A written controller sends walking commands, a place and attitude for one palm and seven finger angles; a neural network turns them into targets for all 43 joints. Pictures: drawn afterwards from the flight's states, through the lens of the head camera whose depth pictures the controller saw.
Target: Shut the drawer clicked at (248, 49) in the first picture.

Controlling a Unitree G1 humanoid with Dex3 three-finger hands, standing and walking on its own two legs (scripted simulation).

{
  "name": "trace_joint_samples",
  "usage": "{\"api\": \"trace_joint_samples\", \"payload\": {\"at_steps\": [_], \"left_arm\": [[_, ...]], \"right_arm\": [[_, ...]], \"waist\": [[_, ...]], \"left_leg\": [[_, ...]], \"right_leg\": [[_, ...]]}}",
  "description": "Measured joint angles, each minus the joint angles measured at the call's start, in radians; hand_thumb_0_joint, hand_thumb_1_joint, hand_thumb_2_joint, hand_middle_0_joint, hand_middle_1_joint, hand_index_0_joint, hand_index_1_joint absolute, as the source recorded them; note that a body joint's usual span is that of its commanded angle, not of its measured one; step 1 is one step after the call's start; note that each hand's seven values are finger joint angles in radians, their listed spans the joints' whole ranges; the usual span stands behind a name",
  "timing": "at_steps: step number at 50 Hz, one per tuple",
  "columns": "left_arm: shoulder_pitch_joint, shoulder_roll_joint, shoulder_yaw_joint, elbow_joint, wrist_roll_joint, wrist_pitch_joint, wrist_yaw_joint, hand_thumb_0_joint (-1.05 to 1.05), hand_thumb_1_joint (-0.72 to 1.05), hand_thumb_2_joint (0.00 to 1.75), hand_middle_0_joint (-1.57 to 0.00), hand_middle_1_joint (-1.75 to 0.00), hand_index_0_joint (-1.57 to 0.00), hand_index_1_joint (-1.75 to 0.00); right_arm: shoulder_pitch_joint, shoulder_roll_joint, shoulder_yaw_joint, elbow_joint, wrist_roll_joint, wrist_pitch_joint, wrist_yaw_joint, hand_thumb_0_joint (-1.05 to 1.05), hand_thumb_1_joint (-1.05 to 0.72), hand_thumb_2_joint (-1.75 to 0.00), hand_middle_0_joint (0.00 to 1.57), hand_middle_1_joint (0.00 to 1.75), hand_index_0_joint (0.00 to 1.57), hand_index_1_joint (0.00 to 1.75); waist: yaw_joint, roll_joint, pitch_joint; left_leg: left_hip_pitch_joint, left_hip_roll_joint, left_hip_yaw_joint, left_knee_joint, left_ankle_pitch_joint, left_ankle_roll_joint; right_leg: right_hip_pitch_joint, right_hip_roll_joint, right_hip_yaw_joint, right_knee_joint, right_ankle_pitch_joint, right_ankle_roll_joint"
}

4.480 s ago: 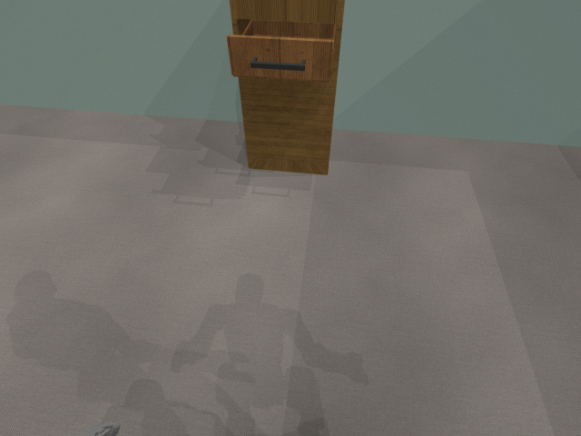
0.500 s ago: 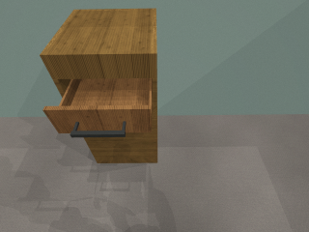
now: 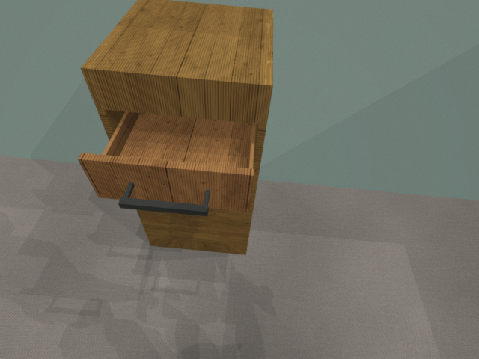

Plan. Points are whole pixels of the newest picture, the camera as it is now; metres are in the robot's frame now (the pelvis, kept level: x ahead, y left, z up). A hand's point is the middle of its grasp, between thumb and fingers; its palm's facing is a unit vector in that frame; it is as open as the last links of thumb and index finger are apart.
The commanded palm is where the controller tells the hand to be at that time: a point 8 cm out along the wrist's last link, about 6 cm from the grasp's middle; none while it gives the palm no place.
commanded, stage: come to a stop and stand still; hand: left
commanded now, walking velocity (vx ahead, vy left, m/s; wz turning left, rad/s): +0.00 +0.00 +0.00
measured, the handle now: (166, 199) +0.45 +0.21 -0.08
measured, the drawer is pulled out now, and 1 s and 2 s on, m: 0.17 0.17 0.17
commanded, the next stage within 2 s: look again from close up in 0.58 s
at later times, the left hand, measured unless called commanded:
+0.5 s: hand out of the picture -0.04 +0.16 -0.16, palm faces +0.01 -0.98 -0.18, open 7.4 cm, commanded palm none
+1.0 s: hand out of the picture +0.02 +0.18 -0.17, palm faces +0.00 -0.98 -0.21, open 7.4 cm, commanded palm none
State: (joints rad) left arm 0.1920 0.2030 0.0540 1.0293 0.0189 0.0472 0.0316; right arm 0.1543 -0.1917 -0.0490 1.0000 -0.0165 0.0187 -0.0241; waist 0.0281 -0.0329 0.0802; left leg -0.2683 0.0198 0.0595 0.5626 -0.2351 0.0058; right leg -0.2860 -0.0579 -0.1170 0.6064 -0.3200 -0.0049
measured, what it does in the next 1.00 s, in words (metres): steps on the spot: right foot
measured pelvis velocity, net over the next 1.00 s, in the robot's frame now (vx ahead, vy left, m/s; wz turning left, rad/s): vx -0.01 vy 0.01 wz -0.01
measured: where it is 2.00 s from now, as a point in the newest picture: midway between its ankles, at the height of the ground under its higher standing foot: outside the picture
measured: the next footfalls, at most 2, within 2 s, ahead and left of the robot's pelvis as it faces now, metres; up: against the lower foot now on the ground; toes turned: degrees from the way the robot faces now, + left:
right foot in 0.24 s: +0.00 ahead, -0.11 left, +0.00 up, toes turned -3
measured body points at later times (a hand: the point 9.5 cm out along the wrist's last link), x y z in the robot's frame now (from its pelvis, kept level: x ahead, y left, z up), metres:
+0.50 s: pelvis -0.03 -0.01 +0.01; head -0.03 -0.01 +0.46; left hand -0.04 +0.21 -0.15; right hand -0.03 -0.24 -0.15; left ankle +0.03 +0.11 -0.73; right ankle -0.05 -0.11 -0.73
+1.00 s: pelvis -0.01 +0.01 +0.00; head +0.00 +0.01 +0.45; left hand +0.02 +0.23 -0.15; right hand -0.02 -0.20 -0.16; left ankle +0.03 +0.11 -0.73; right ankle -0.05 -0.11 -0.73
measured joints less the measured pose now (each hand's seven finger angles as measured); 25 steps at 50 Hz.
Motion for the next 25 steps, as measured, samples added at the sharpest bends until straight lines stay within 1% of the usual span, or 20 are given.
{"api": "trace_joint_samples", "payload": {"at_steps": [2,4,6,9,10,12,13,15,17,25], "left_arm": [[0.010,0.011,-0.002,0.009,0.000,0.009,-0.001,0.01,0.91,0.90,-0.20,-0.30,-0.20,-0.30],[0.023,0.014,-0.006,0.017,0.001,0.010,-0.004,0.01,0.91,0.90,-0.20,-0.30,-0.20,-0.30],[0.041,0.011,-0.012,0.027,0.001,0.006,-0.006,0.01,0.91,0.90,-0.19,-0.30,-0.20,-0.30],[0.071,0.001,-0.024,0.046,0.000,0.000,-0.007,0.01,0.91,0.90,-0.19,-0.30,-0.20,-0.30],[0.080,-0.003,-0.028,0.053,-0.001,-0.002,-0.006,0.01,0.91,0.90,-0.19,-0.30,-0.20,-0.30],[0.099,-0.007,-0.036,0.065,-0.001,-0.014,-0.003,0.01,0.91,0.90,-0.19,-0.30,-0.20,-0.30],[0.100,-0.018,-0.040,0.079,-0.001,-0.019,0.000,0.01,0.91,0.90,-0.19,-0.30,-0.20,-0.30],[0.111,-0.041,-0.051,0.097,-0.003,-0.026,-0.001,0.01,0.91,0.90,-0.19,-0.30,-0.20,-0.30],[0.124,-0.053,-0.057,0.106,-0.005,-0.032,-0.002,0.01,0.91,0.90,-0.19,-0.30,-0.20,-0.30],[0.124,-0.069,-0.063,0.113,-0.010,-0.036,-0.002,0.01,0.91,0.90,-0.20,-0.30,-0.20,-0.30]], "right_arm": [[0.004,0.012,0.013,0.002,-0.004,0.002,-0.003,0.00,-0.92,-0.90,0.20,0.29,0.20,0.29],[0.005,0.020,0.024,0.008,-0.004,0.004,-0.006,0.00,-0.91,-0.90,0.20,0.29,0.20,0.29],[0.002,0.027,0.031,0.016,-0.002,0.006,-0.006,0.00,-0.91,-0.90,0.20,0.29,0.20,0.29],[-0.001,0.038,0.035,0.029,0.003,0.001,-0.004,0.00,-0.91,-0.90,0.20,0.29,0.20,0.30],[0.000,0.042,0.035,0.033,0.004,-0.002,-0.002,0.00,-0.91,-0.90,0.20,0.30,0.20,0.30],[0.003,0.050,0.034,0.043,0.012,-0.007,0.000,0.00,-0.91,-0.90,0.20,0.30,0.21,0.30],[0.000,0.045,0.026,0.050,0.018,-0.010,-0.003,0.00,-0.92,-0.89,0.20,0.30,0.21,0.30],[0.004,0.027,0.019,0.062,0.020,-0.013,-0.003,-0.01,-0.93,-0.89,0.20,0.30,0.21,0.30],[0.016,0.016,0.021,0.078,0.017,-0.012,-0.001,-0.01,-0.94,-0.89,0.20,0.30,0.21,0.30],[0.103,0.014,0.037,0.147,0.010,0.001,-0.001,0.00,-0.92,-0.90,0.20,0.29,0.20,0.30]], "waist": [[0.008,-0.015,-0.008],[0.011,-0.015,-0.018],[0.013,-0.009,-0.026],[0.012,0.000,-0.039],[0.010,0.003,-0.043],[0.008,-0.002,-0.049],[0.005,0.015,-0.044],[-0.009,0.049,-0.043],[-0.017,0.060,-0.049],[-0.029,0.038,-0.058]], "left_leg": [[0.011,-0.011,0.010,-0.031,0.000,0.019],[0.020,-0.017,0.013,-0.074,0.022,0.027],[0.028,-0.022,0.019,-0.115,0.049,0.031],[0.032,-0.030,0.032,-0.155,0.075,0.033],[0.029,-0.033,0.036,-0.158,0.080,0.032],[0.015,-0.043,0.047,-0.145,0.078,0.027],[0.014,-0.035,0.046,-0.139,0.076,0.023],[0.027,-0.021,0.036,-0.153,0.087,0.016],[0.038,-0.013,0.031,-0.170,0.099,0.012],[0.052,0.006,0.017,-0.187,0.114,-0.004]], "right_leg": [[-0.021,0.009,0.041,0.086,-0.094,0.002],[-0.034,0.019,0.070,0.167,-0.122,0.003],[-0.025,0.019,0.083,0.192,-0.126,0.009],[0.029,0.009,0.086,0.110,-0.119,0.019],[0.056,0.006,0.086,0.052,-0.095,0.021],[0.117,-0.003,0.098,-0.098,-0.005,0.019],[0.127,0.006,0.098,-0.118,0.008,0.016],[0.145,0.022,0.089,-0.142,0.021,0.012],[0.159,0.031,0.085,-0.163,0.031,0.008],[0.181,0.053,0.072,-0.193,0.049,-0.008]]}}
